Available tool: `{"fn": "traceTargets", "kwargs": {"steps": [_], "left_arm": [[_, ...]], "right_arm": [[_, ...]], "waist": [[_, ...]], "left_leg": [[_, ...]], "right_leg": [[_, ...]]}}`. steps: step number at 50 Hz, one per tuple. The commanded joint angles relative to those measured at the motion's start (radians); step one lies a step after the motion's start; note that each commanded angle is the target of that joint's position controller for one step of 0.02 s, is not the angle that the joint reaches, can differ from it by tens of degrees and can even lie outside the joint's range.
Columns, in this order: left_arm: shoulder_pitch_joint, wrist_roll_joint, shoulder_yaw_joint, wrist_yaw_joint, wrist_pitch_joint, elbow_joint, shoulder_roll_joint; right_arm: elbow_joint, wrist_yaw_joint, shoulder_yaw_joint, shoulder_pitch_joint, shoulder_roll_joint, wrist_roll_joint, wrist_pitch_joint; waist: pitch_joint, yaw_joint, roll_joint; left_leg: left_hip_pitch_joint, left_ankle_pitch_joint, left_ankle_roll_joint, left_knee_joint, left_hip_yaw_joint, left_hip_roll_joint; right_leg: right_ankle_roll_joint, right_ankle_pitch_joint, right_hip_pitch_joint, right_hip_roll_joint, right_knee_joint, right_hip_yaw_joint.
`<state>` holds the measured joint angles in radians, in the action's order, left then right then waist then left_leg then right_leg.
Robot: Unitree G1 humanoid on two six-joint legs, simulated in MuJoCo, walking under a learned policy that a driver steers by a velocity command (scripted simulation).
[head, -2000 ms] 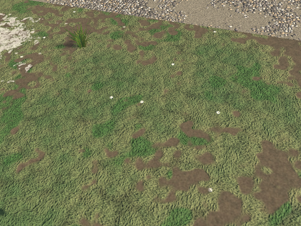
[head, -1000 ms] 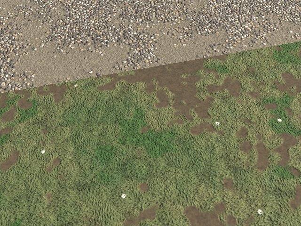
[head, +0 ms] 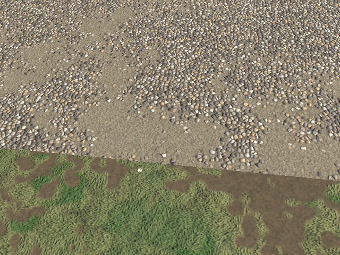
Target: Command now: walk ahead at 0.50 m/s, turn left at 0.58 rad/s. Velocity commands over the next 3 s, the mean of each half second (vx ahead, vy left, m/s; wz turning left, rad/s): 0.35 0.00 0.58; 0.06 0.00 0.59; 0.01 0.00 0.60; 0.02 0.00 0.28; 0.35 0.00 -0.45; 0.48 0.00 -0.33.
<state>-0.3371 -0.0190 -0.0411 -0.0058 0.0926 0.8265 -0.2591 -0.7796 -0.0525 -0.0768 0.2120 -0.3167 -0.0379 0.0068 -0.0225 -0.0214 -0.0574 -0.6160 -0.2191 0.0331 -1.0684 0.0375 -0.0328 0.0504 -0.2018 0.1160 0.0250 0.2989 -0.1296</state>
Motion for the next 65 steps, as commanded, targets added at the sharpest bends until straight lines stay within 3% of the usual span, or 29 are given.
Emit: {"fn": "traceTargets", "kwargs": {"steps": [1,5,9,11,12,13,14,15,16,17,18,19,20,23,29,33,37,39,41,42,43,44,45,46,47,50,56,62,65], "left_arm": [[0.001,0.001,-0.021,0.003,0.018,-0.04,-0.095],[-0.039,0.001,-0.027,0.001,0.014,-0.011,-0.116],[-0.097,-0.002,-0.034,-0.011,-0.007,0.026,-0.145],[-0.096,-0.002,-0.038,-0.02,-0.023,0.037,-0.172],[-0.095,0.003,-0.039,-0.025,-0.031,0.038,-0.182],[-0.082,0.012,-0.038,-0.025,-0.034,0.028,-0.184],[-0.12,0.002,-0.021,-0.019,-0.03,-0.013,-0.109],[-0.148,0.022,-0.018,-0.013,-0.038,-0.072,-0.093],[-0.035,0.003,-0.029,-0.015,-0.043,-0.074,-0.147],[0.019,0.019,-0.018,-0.013,-0.038,-0.092,-0.116],[0.021,0.011,-0.016,-0.016,-0.039,-0.08,-0.106],[0.017,-0.008,-0.018,-0.015,-0.055,-0.081,-0.107],[-0.026,-0.019,-0.018,-0.013,-0.075,-0.066,-0.104],[-0.034,-0.017,-0.017,-0.01,-0.107,-0.073,-0.081],[0.12,-0.011,-0.021,-0.019,-0.125,-0.126,-0.096],[0.197,-0.004,-0.019,-0.025,-0.127,-0.152,-0.102],[0.226,0.012,-0.013,-0.032,-0.116,-0.172,-0.107],[0.211,0.021,-0.01,-0.036,-0.108,-0.176,-0.11],[0.148,0.023,-0.009,-0.041,-0.098,-0.164,-0.109],[0.1,0.013,-0.012,-0.048,-0.088,-0.152,-0.118],[0.099,-0.002,-0.023,-0.058,-0.083,-0.159,-0.185],[0.168,0.0,-0.035,-0.053,-0.093,-0.191,-0.271],[0.102,0.011,-0.036,-0.046,-0.103,-0.174,-0.23],[0.12,0.012,-0.015,-0.042,-0.104,-0.178,-0.163],[0.172,0.01,-0.007,-0.039,-0.106,-0.187,-0.131],[0.188,-0.004,-0.009,-0.044,-0.107,-0.193,-0.137],[0.097,-0.006,-0.028,-0.036,-0.1,-0.16,-0.164],[0.111,-0.013,-0.046,-0.012,-0.103,-0.15,-0.202],[0.119,0.0,-0.054,-0.006,-0.113,-0.141,-0.221]], "right_arm": [[0.081,-0.015,0.01,-0.055,-0.004,0.002,-0.006],[0.129,-0.031,0.031,-0.195,0.018,0.004,-0.014],[0.163,-0.031,0.034,-0.263,0.005,-0.005,-0.014],[0.145,-0.018,0.027,-0.187,-0.005,-0.016,-0.02],[0.111,-0.009,0.017,-0.071,-0.022,-0.023,-0.031],[0.059,0.006,-0.001,0.089,-0.055,-0.036,-0.044],[0.041,0.023,-0.027,0.167,-0.152,-0.032,-0.048],[0.081,0.032,-0.056,0.158,-0.256,0.01,-0.035],[0.079,0.046,-0.053,0.177,-0.21,0.037,-0.019],[0.074,0.055,-0.04,0.106,-0.166,0.043,-0.018],[0.07,0.057,-0.025,0.055,-0.11,0.043,-0.016],[0.074,0.06,-0.017,0.019,-0.085,0.049,-0.015],[0.079,0.06,-0.008,-0.009,-0.062,0.046,-0.016],[0.068,0.049,-0.018,0.014,-0.1,0.031,-0.031],[0.057,0.057,-0.025,0.081,-0.112,0.028,-0.012],[0.052,0.062,-0.032,0.122,-0.121,0.021,0.001],[0.056,0.063,-0.038,0.128,-0.133,0.014,0.014],[0.062,0.062,-0.041,0.109,-0.139,0.015,0.02],[0.072,0.062,-0.042,0.054,-0.14,0.028,0.025],[0.084,0.065,-0.038,0.018,-0.129,0.04,0.026],[0.095,0.066,-0.021,0.063,-0.062,0.045,0.022],[0.104,0.072,-0.018,0.141,-0.042,0.044,0.026],[0.08,0.074,-0.039,0.139,-0.131,0.004,0.033],[0.068,0.068,-0.047,0.115,-0.142,0.004,0.037],[0.057,0.06,-0.048,0.108,-0.132,0.008,0.045],[0.056,0.029,-0.04,0.098,-0.113,0.027,0.062],[0.095,0.016,-0.021,-0.009,-0.081,0.028,0.075],[0.126,0.005,0.0,-0.055,-0.058,0.037,0.073],[0.128,0.008,0.001,-0.026,-0.057,0.034,0.06]], "waist": [[-0.024,0.014,0.137],[-0.052,-0.019,0.137],[-0.063,-0.032,0.137],[-0.015,0.007,0.155],[0.052,0.051,0.153],[0.149,0.127,0.113],[0.266,0.11,-0.038],[0.43,0.094,-0.197],[0.373,0.13,0.028],[0.235,0.099,0.011],[0.13,0.053,0.06],[0.082,0.017,0.053],[0.085,-0.011,0.043],[0.118,-0.027,0.039],[0.096,0.023,-0.008],[0.067,0.053,-0.026],[0.059,0.063,-0.043],[0.059,0.055,-0.055],[0.051,0.01,-0.057],[0.051,-0.02,-0.035],[0.084,0.012,0.132],[0.073,0.063,0.318],[0.097,0.03,0.236],[0.065,0.043,0.162],[0.027,0.061,0.133],[0.043,0.054,0.21],[0.047,-0.002,0.212],[0.051,-0.008,0.245],[0.06,0.02,0.228]], "left_leg": [[-0.105,0.109,-0.013,0.072,0.0,-0.032],[-0.031,0.21,0.009,0.299,-0.078,-0.027],[0.019,0.093,0.063,0.423,-0.145,0.007],[0.14,0.002,0.099,0.467,-0.189,0.085],[0.267,0.02,0.122,0.516,-0.184,0.126],[0.496,0.14,0.155,0.605,-0.14,0.124],[0.782,0.403,0.202,0.543,0.137,-0.133],[1.009,0.759,0.408,0.594,0.613,-0.391],[0.947,0.889,0.372,0.604,0.451,-0.328],[0.807,0.934,0.35,0.625,0.335,-0.292],[0.665,0.877,0.294,0.664,0.267,-0.225],[0.564,0.825,0.263,0.693,0.227,-0.173],[0.497,0.816,0.244,0.714,0.189,-0.151],[0.431,0.86,0.236,0.719,0.166,-0.112],[0.448,0.574,0.206,0.739,0.26,-0.096],[0.499,0.474,0.206,0.719,0.342,-0.105],[0.522,0.572,0.209,0.656,0.411,-0.106],[0.523,0.599,0.194,0.631,0.454,-0.097],[0.474,0.509,0.14,0.603,0.475,-0.053],[0.396,0.382,0.089,0.561,0.458,-0.009],[0.299,0.054,0.028,0.402,0.334,0.076],[0.108,-0.419,-0.009,0.243,0.126,0.254],[0.116,-0.443,-0.027,0.032,0.078,0.181],[0.12,-0.378,-0.035,-0.04,0.09,0.154],[0.127,-0.311,-0.05,-0.075,0.086,0.133],[0.112,-0.219,-0.088,-0.126,0.042,0.134],[0.086,-0.211,-0.097,0.034,0.003,0.086],[0.278,-0.234,-0.052,0.296,-0.081,0.056],[0.389,-0.149,-0.018,0.5,-0.109,0.068]], "right_leg": [[0.105,0.293,-0.041,-0.264,-0.155,0.126],[0.082,0.336,-0.052,-0.255,-0.148,0.021],[0.063,0.514,-0.168,-0.288,-0.067,-0.036],[0.045,0.909,-0.204,-0.282,0.13,-0.081],[0.034,0.966,-0.186,-0.272,0.306,-0.092],[0.0,0.795,-0.069,-0.243,0.55,-0.111],[-0.036,0.056,0.207,-0.18,0.848,-0.103],[-0.086,-0.459,0.504,0.003,1.184,0.013],[-0.083,-0.335,0.564,-0.066,1.173,0.144],[-0.08,-0.252,0.57,-0.091,1.123,0.143],[-0.083,-0.215,0.537,-0.118,1.029,0.147],[-0.09,-0.204,0.492,-0.129,0.969,0.155],[-0.096,-0.192,0.429,-0.129,0.932,0.15],[-0.107,-0.147,0.385,-0.101,0.855,0.139],[-0.109,-0.064,0.459,-0.086,0.707,0.169],[-0.101,-0.09,0.473,-0.061,0.608,0.193],[-0.08,-0.17,0.404,-0.016,0.503,0.201],[-0.065,-0.195,0.333,0.005,0.411,0.207],[-0.052,-0.121,0.189,0.019,0.202,0.203],[-0.043,0.002,0.061,-0.017,0.048,0.22],[0.005,0.072,-0.06,-0.223,-0.027,0.385],[0.137,0.397,-0.101,-0.445,-0.024,0.641],[0.225,0.523,-0.061,-0.471,0.019,0.615],[0.214,0.537,-0.021,-0.41,0.03,0.514],[0.174,0.488,0.017,-0.335,0.028,0.399],[0.132,0.544,-0.011,-0.243,0.044,0.246],[0.167,0.463,-0.097,-0.299,0.04,0.213],[0.148,0.392,-0.002,-0.32,0.071,0.135],[0.103,0.341,0.033,-0.324,0.156,0.1]]}}
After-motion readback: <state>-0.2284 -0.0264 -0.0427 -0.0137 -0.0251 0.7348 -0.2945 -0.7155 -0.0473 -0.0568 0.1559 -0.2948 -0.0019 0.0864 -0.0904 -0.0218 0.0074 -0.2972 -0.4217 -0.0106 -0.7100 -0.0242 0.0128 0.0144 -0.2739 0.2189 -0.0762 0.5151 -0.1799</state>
